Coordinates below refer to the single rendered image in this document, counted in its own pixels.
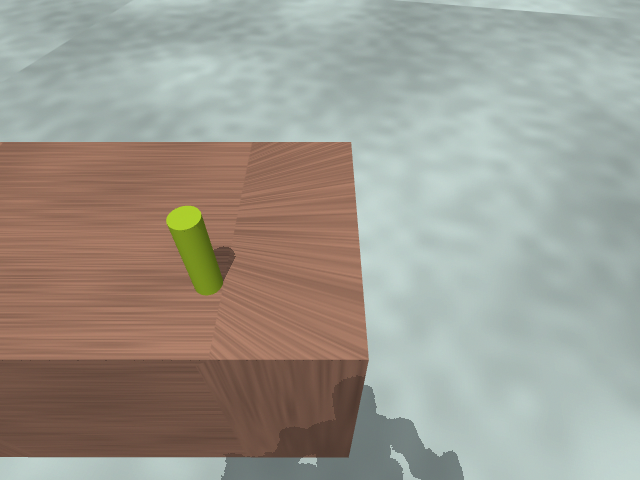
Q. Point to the can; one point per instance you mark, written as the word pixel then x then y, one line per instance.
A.
pixel 188 230

